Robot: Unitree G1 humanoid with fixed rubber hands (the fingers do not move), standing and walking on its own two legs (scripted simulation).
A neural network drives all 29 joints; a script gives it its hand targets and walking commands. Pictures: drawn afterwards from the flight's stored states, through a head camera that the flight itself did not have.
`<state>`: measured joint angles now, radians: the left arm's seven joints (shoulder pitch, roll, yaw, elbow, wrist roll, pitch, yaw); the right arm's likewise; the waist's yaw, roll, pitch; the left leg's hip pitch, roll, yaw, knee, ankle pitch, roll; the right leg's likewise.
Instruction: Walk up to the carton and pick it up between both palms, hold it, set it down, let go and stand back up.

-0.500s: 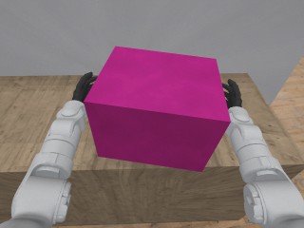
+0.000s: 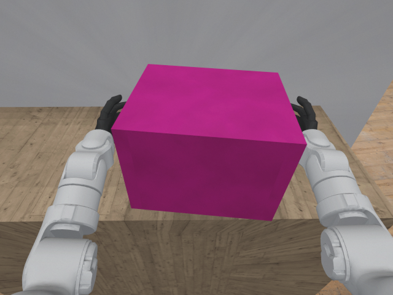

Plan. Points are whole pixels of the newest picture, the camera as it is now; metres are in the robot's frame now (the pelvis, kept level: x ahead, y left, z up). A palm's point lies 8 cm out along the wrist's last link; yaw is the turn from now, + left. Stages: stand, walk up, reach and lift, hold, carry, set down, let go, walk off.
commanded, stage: reach and lift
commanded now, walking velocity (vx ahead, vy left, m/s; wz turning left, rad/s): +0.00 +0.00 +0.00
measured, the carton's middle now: (206, 138) +0.44 -0.01 +0.12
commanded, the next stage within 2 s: hold in 1.08 s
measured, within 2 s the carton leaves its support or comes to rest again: neither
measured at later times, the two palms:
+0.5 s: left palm (106, 127) +0.40 +0.19 +0.19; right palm (307, 127) +0.40 -0.21 +0.18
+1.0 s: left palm (100, 128) +0.38 +0.20 +0.20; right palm (309, 120) +0.40 -0.21 +0.20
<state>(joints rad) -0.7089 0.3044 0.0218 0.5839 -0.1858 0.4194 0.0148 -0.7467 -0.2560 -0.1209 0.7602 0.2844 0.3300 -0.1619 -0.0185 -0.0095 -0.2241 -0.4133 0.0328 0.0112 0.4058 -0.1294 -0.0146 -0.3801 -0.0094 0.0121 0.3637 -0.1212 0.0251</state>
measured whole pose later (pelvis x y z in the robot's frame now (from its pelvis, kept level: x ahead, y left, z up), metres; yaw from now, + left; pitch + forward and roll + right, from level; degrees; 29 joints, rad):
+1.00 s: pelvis +0.00 +0.00 +0.00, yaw +0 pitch +5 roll -1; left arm -0.66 0.25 0.12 0.37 -0.10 0.64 0.01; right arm -0.78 -0.28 -0.13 0.68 0.28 0.47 -0.14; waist -0.02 -0.01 -0.21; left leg -0.34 0.03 0.01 0.38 -0.13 -0.01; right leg -0.31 -0.01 0.01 0.33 -0.12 0.03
